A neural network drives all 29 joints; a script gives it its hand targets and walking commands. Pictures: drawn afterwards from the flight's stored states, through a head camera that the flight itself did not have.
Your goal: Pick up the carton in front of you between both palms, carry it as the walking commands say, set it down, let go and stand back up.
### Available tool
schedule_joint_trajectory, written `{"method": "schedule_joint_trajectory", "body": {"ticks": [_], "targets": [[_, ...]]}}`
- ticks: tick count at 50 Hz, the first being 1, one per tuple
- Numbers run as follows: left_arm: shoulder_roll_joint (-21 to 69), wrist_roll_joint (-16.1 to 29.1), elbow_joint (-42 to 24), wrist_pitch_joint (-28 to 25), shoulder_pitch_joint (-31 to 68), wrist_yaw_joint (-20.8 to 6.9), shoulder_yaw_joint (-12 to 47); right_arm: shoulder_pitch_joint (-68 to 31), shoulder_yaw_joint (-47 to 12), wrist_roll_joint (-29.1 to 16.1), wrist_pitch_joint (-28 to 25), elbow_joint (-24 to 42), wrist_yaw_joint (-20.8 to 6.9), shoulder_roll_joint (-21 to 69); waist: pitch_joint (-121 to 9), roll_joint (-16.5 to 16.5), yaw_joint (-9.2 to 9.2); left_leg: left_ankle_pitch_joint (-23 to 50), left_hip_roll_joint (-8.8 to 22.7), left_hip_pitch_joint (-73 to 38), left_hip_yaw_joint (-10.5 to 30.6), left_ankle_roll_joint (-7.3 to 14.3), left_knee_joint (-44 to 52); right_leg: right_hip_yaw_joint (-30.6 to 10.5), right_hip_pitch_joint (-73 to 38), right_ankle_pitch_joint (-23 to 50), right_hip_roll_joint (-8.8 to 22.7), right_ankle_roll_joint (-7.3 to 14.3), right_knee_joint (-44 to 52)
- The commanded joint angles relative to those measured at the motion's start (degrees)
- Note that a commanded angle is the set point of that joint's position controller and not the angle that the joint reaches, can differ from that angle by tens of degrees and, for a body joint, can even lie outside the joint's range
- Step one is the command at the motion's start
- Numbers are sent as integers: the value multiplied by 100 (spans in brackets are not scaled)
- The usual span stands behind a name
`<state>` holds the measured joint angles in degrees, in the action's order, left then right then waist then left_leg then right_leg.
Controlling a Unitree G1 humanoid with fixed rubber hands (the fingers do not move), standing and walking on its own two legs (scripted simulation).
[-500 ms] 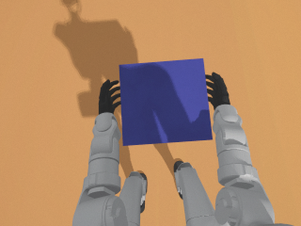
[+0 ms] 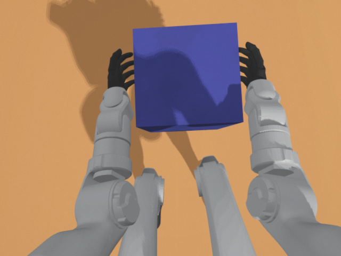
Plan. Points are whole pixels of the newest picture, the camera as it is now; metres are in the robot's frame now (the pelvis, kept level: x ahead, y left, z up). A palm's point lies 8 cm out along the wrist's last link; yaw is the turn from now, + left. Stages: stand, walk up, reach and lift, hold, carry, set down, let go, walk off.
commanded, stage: set down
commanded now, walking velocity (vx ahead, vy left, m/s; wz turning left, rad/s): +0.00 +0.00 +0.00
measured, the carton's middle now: (184, 90) +0.47 -0.06 -0.17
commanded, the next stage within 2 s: none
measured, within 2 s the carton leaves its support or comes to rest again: rests again in 1.30 s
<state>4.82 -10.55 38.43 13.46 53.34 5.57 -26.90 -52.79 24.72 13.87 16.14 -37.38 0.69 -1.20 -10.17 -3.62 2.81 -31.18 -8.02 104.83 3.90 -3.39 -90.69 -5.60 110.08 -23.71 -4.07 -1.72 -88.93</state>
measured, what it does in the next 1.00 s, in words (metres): lowers itself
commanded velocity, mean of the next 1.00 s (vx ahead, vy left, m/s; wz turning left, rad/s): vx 0.00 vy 0.00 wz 0.00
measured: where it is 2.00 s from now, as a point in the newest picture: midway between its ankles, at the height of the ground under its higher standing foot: (182, 205)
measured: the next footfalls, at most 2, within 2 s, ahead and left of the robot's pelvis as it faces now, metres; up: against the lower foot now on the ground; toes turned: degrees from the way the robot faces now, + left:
none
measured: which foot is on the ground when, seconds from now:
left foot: down 0.00-1.00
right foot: down 0.00-1.00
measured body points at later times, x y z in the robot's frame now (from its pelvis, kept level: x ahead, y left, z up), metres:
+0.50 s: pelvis -0.02 +0.01 -0.11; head +0.31 -0.04 +0.19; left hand +0.52 +0.06 -0.25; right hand +0.48 -0.24 -0.25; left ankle +0.07 +0.13 -0.51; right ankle +0.11 -0.12 -0.51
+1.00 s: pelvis -0.02 +0.01 -0.15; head +0.33 -0.02 +0.12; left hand +0.53 +0.06 -0.32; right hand +0.49 -0.24 -0.32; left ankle +0.07 +0.13 -0.51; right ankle +0.11 -0.12 -0.51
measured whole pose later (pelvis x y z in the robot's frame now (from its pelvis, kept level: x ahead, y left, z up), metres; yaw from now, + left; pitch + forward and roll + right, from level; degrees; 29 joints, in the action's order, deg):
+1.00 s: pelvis -0.02 +0.01 -0.15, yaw +2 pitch +42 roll +1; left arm -5.4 -2.9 54.3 10.9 76.6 11.9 -15.8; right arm -72.8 23.8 6.0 12.6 -52.2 0.4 -13.4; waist 10.9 -4.0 7.0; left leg -36.2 -13.1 128.2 3.5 -5.1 -122.1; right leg -3.5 131.9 -29.1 -2.3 -3.0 -118.9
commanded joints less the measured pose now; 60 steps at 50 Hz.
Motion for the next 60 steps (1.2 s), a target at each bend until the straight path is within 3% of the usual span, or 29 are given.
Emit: {"method": "schedule_joint_trajectory", "body": {"ticks": [1, 20, 31, 38, 46, 60], "targets": [[5135, 630, 234, -110, 3620, -1133, 3054, -3361, -2904, -733, -142, -160, -1169, 5076, -5630, 460, 306, 909, -512, -1070, -773, 35, 596, 761, -4620, 1650, -390, -90, 357], [4438, 736, 606, -237, 4934, -688, 2827, -4558, -2378, -923, -248, -523, -1294, 3982, -5386, 203, 613, 823, -568, -494, -860, 22, -895, 1005, -2848, 1492, -285, -116, -1094], [4025, 1177, 699, -321, 5762, -710, 3118, -5393, -2540, -1301, -340, -565, -1330, 3567, -5278, 201, 778, 814, -496, -193, -934, 67, -1768, 1009, -2621, 1560, -144, -118, -1866], [4319, 1407, 548, -397, 5852, -722, 3546, -5400, -2581, -1598, -436, -535, -1413, 3567, -5163, -413, 969, 1390, -470, -201, -967, 52, -2109, 937, -2387, 2225, -156, 0, -2187], [4200, 1192, 999, -418, 5540, -795, 3239, -5108, -2165, -1350, -461, -1073, -1543, 3401, -4188, -584, 971, 1194, -465, 188, -853, 57, -2107, 950, -1522, 1779, -114, 70, -2263], [3621, 1193, 1481, -553, 5703, -848, 2858, -5528, -1936, -1245, -679, -1232, -1544, 2764, -3345, -471, 1033, 1056, -448, 448, -674, 184, -2229, 867, -954, 1414, -15, 144, -2442]]}}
